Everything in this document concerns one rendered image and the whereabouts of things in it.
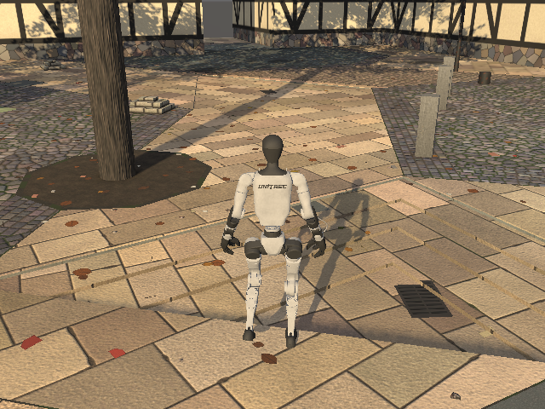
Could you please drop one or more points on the right robot upper arm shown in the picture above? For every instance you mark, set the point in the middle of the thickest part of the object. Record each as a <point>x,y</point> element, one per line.
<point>304,196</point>

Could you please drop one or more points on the robot left foot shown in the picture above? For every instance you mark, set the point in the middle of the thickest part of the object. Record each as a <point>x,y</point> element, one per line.
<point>248,335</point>

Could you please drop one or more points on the robot left hand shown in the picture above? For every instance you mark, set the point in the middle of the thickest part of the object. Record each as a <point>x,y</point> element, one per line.
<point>232,242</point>

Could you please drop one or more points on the robot left thigh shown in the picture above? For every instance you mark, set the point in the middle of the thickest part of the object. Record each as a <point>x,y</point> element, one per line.
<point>252,250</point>

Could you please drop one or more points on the left robot forearm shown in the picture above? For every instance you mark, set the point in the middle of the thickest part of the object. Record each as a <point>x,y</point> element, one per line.
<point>230,226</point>

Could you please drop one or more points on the left robot upper arm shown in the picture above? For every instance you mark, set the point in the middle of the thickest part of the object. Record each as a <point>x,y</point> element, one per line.
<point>244,181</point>

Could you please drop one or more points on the robot right hand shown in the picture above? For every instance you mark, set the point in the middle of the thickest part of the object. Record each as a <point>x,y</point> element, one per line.
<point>319,244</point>

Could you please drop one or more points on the right robot forearm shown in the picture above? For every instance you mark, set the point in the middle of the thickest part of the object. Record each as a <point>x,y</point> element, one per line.
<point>315,227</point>

